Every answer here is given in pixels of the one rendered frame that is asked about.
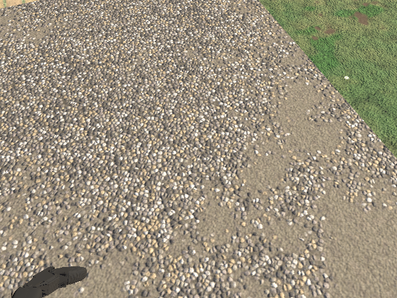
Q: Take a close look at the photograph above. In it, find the robot left hand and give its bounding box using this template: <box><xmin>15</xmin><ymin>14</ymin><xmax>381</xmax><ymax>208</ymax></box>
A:
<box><xmin>11</xmin><ymin>266</ymin><xmax>87</xmax><ymax>298</ymax></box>

